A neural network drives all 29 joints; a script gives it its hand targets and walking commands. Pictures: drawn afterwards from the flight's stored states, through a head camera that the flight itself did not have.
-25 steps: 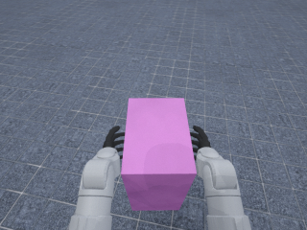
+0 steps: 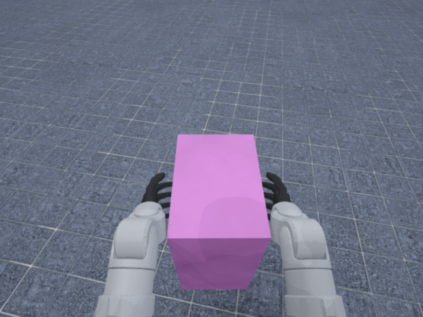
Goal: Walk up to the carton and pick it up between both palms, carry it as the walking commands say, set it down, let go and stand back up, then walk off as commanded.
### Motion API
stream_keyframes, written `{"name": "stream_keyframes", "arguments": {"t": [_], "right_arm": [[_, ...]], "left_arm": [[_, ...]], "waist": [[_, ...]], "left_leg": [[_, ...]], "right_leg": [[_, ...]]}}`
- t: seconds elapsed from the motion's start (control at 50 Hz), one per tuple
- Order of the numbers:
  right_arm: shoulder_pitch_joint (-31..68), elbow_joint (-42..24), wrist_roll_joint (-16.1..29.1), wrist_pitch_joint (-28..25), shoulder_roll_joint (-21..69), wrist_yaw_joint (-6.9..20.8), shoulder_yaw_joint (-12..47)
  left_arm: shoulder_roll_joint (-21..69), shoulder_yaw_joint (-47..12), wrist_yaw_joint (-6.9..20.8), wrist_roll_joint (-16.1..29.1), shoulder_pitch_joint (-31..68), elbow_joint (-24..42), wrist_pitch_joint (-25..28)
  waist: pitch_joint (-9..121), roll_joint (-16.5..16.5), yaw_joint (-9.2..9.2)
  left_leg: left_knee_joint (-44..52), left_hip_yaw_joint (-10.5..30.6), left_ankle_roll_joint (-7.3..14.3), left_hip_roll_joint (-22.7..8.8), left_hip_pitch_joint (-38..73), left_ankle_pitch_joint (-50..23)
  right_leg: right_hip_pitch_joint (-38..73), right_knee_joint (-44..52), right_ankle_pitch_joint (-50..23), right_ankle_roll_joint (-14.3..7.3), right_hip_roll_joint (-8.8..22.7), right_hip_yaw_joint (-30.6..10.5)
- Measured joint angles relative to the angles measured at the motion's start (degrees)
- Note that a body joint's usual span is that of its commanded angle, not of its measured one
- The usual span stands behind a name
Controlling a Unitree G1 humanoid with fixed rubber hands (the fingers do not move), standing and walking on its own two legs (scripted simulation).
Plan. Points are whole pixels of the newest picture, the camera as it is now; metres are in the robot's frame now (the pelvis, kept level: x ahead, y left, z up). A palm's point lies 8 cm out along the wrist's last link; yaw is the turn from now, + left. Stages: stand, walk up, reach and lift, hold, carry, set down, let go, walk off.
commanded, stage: carry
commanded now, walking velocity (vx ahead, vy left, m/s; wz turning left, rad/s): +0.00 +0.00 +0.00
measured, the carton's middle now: (215, 218) +0.32 +0.00 +0.00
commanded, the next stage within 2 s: none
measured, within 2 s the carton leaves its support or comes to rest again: neither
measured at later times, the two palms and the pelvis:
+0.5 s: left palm (153, 211) +0.30 +0.12 +0.07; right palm (281, 211) +0.30 -0.12 +0.07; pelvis +0.00 +0.00 +0.00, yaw +0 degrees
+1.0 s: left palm (153, 212) +0.29 +0.12 +0.07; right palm (281, 212) +0.29 -0.12 +0.07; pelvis +0.00 +0.00 +0.00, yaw +0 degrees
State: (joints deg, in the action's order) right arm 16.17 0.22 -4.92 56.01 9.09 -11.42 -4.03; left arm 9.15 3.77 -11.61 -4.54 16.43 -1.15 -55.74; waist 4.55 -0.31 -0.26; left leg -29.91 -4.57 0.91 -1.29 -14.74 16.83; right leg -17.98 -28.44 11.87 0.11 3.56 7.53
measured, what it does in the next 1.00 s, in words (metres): stands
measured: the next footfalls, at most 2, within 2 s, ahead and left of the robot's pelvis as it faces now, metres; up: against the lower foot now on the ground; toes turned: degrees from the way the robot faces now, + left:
left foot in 1.46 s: +0.09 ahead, +0.07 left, +0.00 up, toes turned +9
right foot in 1.70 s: +0.30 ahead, -0.21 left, +0.00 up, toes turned -6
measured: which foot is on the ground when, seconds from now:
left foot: down 0.00-1.00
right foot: down 0.00-1.00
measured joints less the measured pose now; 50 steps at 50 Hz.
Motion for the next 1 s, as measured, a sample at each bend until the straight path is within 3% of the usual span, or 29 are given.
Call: {"name": "stream_keyframes", "arguments": {"t": [1.0], "right_arm": [[0.1,2.4,-0.5,-1.9,0.0,0.4,-0.3]], "left_arm": [[0.0,0.3,0.4,-0.5,0.1,-2.3,1.9]], "waist": [[0.0,-0.1,0.13]], "left_leg": [[0.2,0.0,-0.1,-0.1,0.1,-0.3]], "right_leg": [[0.1,0.2,-0.3,-0.2,-0.1,0.0]]}}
